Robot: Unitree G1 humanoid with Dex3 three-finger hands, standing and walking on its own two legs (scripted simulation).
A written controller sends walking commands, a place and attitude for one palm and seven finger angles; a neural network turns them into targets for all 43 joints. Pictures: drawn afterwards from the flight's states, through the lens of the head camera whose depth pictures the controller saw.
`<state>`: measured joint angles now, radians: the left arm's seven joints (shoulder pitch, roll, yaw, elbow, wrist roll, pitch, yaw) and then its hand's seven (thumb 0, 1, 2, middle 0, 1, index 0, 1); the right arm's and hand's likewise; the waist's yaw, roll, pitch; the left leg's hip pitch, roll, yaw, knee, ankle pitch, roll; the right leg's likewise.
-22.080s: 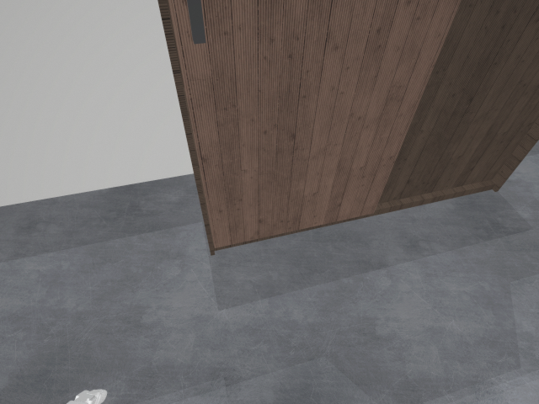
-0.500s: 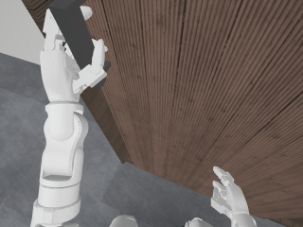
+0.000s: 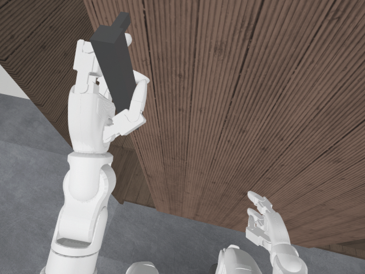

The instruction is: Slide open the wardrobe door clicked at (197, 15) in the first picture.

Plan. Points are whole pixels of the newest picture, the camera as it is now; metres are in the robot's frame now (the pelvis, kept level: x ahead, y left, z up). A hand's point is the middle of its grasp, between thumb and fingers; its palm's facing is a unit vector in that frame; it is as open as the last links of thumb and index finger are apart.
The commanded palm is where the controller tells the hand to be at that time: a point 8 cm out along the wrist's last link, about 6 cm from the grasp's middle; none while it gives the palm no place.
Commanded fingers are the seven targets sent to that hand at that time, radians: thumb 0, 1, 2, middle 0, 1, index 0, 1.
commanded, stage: step sideways, sliding the door along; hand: left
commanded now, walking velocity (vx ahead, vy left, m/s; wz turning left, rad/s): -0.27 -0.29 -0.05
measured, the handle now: (128, 77) +0.34 +0.15 +0.24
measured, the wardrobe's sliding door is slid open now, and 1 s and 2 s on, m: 0.19 0.39 0.51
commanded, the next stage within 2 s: none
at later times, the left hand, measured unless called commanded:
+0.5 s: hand (203, 122) +0.29 +0.04 +0.22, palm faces +0.15 -0.99 +0.01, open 7.6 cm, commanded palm +0.27 +0.03 +0.20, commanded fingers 0.00 0.90 0.90 -0.45 -1.40 -0.45 -1.40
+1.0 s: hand (288, 137) +0.29 -0.07 +0.23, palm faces +0.23 -0.97 -0.01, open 7.5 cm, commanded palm +0.26 -0.08 +0.20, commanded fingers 0.00 0.90 0.90 -0.45 -1.40 -0.45 -1.40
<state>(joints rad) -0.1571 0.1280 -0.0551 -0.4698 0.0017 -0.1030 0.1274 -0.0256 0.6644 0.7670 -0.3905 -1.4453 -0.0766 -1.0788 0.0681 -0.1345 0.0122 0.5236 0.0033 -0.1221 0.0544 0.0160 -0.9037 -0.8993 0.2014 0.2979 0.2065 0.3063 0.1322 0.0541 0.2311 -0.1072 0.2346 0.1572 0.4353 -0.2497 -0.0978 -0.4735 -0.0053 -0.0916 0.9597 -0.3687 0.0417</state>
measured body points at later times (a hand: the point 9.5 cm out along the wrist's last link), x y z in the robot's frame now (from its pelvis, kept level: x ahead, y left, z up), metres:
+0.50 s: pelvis -0.06 -0.11 +0.00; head +0.01 -0.07 +0.44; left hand +0.28 +0.09 +0.22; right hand +0.12 -0.33 -0.09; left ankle -0.04 +0.04 -0.74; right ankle -0.07 -0.27 -0.63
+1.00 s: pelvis -0.10 -0.24 -0.02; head -0.03 -0.22 +0.43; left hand +0.27 -0.01 +0.23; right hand +0.10 -0.46 -0.12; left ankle -0.06 -0.10 -0.75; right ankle -0.12 -0.38 -0.66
